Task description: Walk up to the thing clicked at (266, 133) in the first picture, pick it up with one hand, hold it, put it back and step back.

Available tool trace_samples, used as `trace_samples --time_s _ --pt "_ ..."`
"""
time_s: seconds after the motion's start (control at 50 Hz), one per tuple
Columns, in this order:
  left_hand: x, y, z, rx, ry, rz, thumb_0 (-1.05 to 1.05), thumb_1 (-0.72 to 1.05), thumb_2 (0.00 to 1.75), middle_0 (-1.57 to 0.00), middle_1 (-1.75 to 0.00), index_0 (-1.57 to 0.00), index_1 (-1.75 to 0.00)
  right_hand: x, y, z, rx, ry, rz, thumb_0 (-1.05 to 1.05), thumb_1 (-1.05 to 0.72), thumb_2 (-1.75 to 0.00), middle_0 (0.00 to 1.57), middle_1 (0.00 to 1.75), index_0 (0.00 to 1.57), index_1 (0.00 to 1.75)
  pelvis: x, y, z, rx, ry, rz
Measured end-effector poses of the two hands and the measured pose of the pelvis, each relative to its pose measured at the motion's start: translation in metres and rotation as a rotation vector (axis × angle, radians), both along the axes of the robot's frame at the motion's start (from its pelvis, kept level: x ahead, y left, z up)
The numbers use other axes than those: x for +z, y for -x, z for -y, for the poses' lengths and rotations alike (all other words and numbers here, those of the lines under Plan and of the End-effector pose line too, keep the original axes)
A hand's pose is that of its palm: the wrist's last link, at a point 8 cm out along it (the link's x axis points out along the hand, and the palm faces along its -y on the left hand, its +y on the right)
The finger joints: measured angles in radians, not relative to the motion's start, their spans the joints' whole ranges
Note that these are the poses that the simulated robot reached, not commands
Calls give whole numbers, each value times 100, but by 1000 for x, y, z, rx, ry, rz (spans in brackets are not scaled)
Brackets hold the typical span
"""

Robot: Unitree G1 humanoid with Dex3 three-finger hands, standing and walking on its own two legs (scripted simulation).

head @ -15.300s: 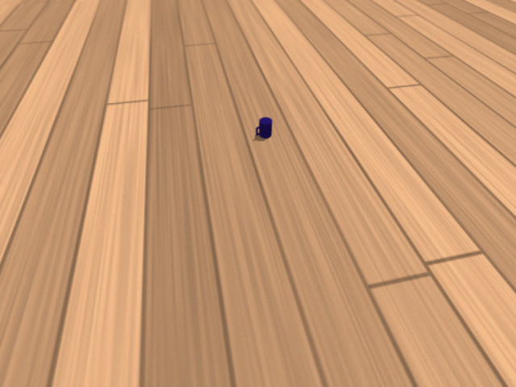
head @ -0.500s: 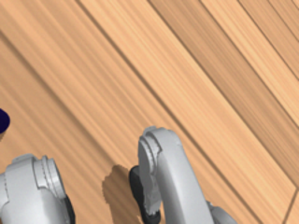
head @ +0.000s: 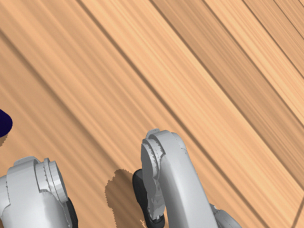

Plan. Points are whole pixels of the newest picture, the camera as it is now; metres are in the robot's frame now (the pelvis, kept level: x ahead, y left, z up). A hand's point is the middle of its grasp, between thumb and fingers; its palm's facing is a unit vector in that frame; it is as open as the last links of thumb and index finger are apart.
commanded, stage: close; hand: left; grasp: from above
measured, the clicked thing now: out of the picture +0.42 +0.34 -0.24
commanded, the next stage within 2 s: settle in 0.12 s
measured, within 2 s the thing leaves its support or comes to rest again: leaves its support in 0.62 s
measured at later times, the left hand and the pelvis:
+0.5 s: hand out of the picture +0.42 +0.34 -0.19, palm faces -0.44 -0.11 -0.89, open 10.9 cm; pelvis +0.00 +0.00 +0.00, yaw +0 degrees
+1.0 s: hand out of the picture +0.42 +0.34 -0.10, palm faces -0.48 -0.09 -0.87, open 10.5 cm; pelvis +0.00 +0.00 +0.06, yaw +4 degrees
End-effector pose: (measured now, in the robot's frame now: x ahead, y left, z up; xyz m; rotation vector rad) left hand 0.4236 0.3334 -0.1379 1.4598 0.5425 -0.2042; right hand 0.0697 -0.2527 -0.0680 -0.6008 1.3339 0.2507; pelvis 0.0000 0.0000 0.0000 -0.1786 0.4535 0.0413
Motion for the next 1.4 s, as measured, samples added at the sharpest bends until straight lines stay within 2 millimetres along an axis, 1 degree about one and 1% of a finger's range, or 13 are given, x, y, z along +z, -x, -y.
trace_samples --time_s 0.24,0.42,0.48,0.6,0.66,0.72,0.84,0.94,1.04,1.18,1.3,1.4 --pt "1 -2 -2 1 2 -3 1 -16 76 -70 -66 -51 -69 1 1 1 7 7 1 1 -90 -90 20 30 20 30 -1 0 0 2 -4 2" --pt "2 -4 -3 -2 -5 -3 1 -18 78 -72 -66 -55 -72 2 1 3 -12 13 -6 1 -91 -90 20 30 20 30 0 -1 0 4 -2 -10" --pt "3 -5 -4 -1 -8 9 1 -17 77 -72 -67 -56 -73 2 1 3 -28 14 -12 1 -92 -90 20 30 20 30 2 -3 -1 5 0 -21" --pt "10 -6 -5 3 -24 49 0 -11 67 -71 -69 -58 -73 2 -4 4 -73 14 -23 1 -92 -90 20 30 20 30 7 -6 -1 13 -2 -50" --pt "20 -6 -5 5 -28 71 1 -8 63 -70 -69 -58 -71 3 -9 4 -110 10 -17 1 -92 -90 20 30 20 30 12 -7 -1 19 -3 -71" --pt "36 -5 -5 3 -38 80 1 -7 60 -70 -68 -58 -69 4 -17 4 -146 4 -9 1 -92 -90 20 30 20 30 20 -8 -1 28 -8 -95" --pt "67 -5 -8 14 -52 21 1 -6 58 -71 -66 -60 -67 14 -34 5 -179 -1 23 1 -92 -90 20 30 20 30 40 -6 0 41 -17 -118" --pt "87 -4 -9 5 -39 -25 1 -7 58 -73 -65 -61 -66 25 -40 6 -185 5 41 1 -92 -90 20 30 20 30 53 -3 0 50 -19 -122" --pt "100 0 -8 -20 -22 -33 1 -8 59 -74 -64 -63 -65 34 -36 10 -189 27 34 1 -92 -90 20 30 20 30 61 0 0 56 -24 -117" --pt "109 3 -7 -48 -21 -11 1 -10 61 -75 -64 -64 -65 39 -23 13 -203 55 23 1 -92 -90 20 30 20 30 63 6 0 61 -26 -107" --pt "118 2 -6 -48 -34 14 1 -11 61 -77 -62 -65 -63 40 -11 11 -231 57 16 1 -92 -90 20 30 20 30 64 9 0 66 -27 -106" --pt "133 5 -7 -17 -30 17 1 -11 61 -78 -60 -67 -62 45 -4 6 -269 45 17 1 -93 -91 20 30 20 30 73 11 -1 72 -31 -115"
